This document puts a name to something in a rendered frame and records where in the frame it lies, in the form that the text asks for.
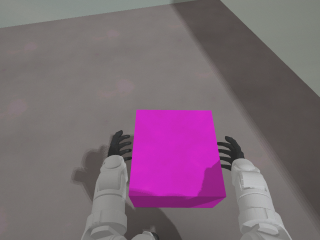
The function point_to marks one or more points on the left robot hand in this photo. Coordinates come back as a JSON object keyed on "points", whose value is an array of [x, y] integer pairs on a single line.
{"points": [[115, 147]]}

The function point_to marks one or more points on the carton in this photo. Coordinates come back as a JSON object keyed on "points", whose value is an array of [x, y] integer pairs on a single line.
{"points": [[175, 160]]}

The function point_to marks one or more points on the left robot forearm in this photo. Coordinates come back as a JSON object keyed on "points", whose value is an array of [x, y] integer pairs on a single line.
{"points": [[108, 210]]}

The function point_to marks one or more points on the right robot hand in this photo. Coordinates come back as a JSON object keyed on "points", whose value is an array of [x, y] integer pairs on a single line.
{"points": [[234, 152]]}

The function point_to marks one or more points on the right robot forearm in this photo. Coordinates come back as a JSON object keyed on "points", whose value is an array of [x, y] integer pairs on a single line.
{"points": [[255, 204]]}

